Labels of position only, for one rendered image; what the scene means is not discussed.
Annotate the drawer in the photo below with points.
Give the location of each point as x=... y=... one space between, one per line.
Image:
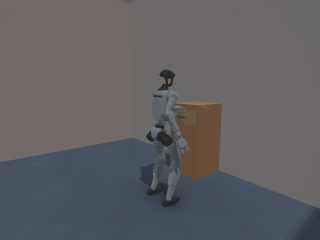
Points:
x=190 y=117

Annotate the right robot forearm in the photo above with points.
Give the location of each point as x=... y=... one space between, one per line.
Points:
x=174 y=126

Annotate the robot torso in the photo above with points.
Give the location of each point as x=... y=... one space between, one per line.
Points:
x=160 y=100

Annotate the right robot upper arm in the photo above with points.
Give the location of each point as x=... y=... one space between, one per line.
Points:
x=172 y=97

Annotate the robot left hand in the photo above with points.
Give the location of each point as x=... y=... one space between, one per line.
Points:
x=180 y=108

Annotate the left robot shin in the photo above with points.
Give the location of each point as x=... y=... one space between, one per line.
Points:
x=157 y=172

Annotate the cabinet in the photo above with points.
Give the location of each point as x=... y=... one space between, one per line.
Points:
x=203 y=140

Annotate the handle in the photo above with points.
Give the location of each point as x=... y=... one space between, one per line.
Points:
x=182 y=117

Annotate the robot right hand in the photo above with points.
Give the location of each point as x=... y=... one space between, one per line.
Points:
x=181 y=143

